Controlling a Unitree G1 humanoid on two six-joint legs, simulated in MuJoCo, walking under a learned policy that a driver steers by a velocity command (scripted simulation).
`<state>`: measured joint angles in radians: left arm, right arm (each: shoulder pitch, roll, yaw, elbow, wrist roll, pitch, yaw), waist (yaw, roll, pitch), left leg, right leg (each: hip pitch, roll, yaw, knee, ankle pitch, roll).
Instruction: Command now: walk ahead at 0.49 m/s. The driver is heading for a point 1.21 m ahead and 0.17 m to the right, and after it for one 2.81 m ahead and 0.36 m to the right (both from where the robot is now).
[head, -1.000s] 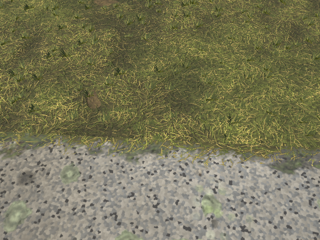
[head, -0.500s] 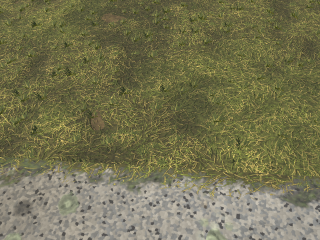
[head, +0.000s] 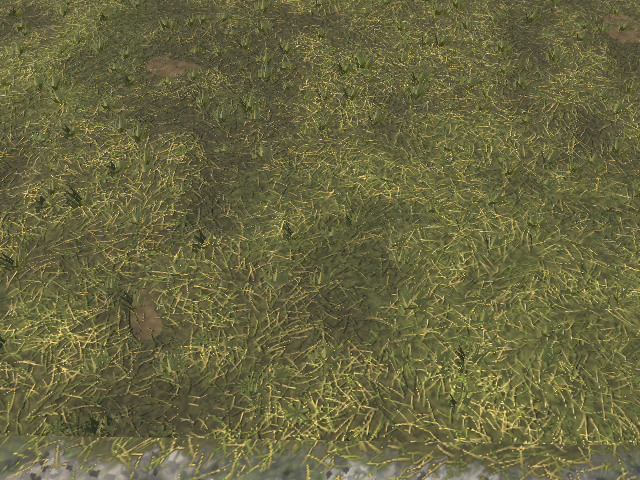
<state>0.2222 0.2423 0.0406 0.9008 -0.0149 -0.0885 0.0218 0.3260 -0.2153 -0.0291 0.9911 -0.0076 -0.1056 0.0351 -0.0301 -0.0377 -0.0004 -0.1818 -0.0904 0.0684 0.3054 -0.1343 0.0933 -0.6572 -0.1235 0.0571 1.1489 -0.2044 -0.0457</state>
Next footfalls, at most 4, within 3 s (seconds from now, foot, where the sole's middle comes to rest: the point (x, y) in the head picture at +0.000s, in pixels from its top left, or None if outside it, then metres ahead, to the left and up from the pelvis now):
0.30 right None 0.35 -0.17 -0.78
0.84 left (292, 478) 0.53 0.07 -0.78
1.38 right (386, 364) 0.89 -0.18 -0.95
1.78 left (332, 281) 1.18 -0.05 -0.95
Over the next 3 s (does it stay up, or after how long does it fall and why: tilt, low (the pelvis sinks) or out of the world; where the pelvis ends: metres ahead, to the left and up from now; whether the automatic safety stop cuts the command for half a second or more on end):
stays up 1.56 -0.15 -0.17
